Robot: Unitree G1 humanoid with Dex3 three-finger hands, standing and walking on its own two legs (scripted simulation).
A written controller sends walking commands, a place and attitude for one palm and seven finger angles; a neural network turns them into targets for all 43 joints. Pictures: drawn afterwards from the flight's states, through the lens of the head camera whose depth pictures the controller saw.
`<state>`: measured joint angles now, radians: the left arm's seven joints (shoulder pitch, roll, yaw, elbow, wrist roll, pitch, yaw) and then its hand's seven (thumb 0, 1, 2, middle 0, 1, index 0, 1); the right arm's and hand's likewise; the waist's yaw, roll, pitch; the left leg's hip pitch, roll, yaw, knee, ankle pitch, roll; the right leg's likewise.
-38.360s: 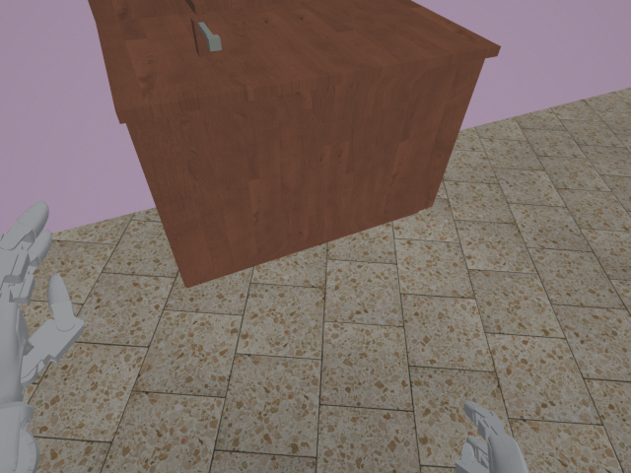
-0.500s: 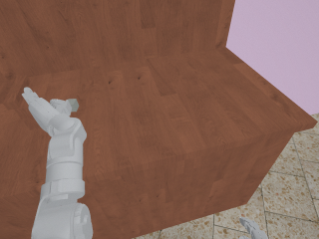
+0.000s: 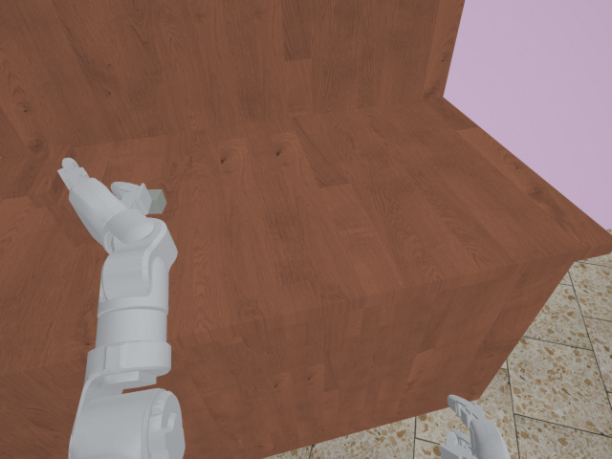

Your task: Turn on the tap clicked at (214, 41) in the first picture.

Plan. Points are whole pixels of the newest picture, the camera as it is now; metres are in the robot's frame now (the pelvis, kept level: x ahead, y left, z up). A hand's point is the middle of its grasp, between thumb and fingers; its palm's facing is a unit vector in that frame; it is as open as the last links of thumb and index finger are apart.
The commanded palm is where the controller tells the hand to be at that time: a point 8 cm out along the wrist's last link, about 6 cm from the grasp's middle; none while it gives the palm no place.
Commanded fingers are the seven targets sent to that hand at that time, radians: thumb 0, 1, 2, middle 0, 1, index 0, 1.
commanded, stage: lift the hand up off the lever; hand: left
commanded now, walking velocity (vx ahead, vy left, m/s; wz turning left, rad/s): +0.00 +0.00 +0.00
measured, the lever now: (154, 201) +0.45 +0.30 +0.11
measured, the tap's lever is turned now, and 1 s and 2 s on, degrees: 76 76 76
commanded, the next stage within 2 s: draw the hand back beside the body in 0.20 s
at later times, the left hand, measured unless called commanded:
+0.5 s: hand (160, 199) +0.35 +0.22 +0.20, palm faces +0.47 -0.88 -0.05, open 7.8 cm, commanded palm +0.30 +0.27 +0.19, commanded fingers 0.00 0.90 0.90 -0.16 -0.18 -0.16 -0.18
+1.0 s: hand (127, 267) +0.26 +0.23 +0.17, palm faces +0.32 -0.92 -0.23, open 7.6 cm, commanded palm +0.22 +0.28 +0.18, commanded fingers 0.00 0.90 0.90 -0.19 -0.26 -0.19 -0.26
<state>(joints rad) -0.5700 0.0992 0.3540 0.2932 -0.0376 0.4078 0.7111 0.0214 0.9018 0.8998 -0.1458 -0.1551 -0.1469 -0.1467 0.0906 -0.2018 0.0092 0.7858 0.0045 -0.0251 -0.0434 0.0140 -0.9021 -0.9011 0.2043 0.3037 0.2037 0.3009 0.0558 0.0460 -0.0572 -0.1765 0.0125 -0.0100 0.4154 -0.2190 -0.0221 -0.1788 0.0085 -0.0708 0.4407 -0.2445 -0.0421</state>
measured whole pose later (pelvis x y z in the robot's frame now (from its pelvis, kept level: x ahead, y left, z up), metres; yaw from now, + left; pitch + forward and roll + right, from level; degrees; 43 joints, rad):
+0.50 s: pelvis +0.01 -0.01 +0.00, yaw -2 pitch -4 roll +1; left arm -0.29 0.24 0.30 0.01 -0.11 0.37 0.23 0.02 0.90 0.90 -0.15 -0.16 -0.15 -0.16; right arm 0.12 -0.23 0.02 0.70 0.05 0.03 -0.11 0.01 -0.90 -0.90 0.20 0.30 0.20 0.30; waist 0.04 0.04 -0.03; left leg -0.08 0.03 0.02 0.38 -0.23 -0.03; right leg -0.11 0.03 -0.04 0.42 -0.25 -0.05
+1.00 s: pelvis -0.02 +0.01 +0.01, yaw -2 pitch -6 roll +0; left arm 0.07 0.32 0.22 -0.08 -0.10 -0.11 0.10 0.02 0.90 0.90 -0.18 -0.24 -0.18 -0.23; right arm 0.14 -0.20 0.03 0.66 0.02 -0.06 -0.06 0.02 -0.90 -0.90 0.21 0.30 0.20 0.30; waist 0.03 0.06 0.04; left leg -0.05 0.02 0.03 0.33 -0.17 -0.01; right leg -0.05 0.02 -0.03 0.32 -0.16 -0.03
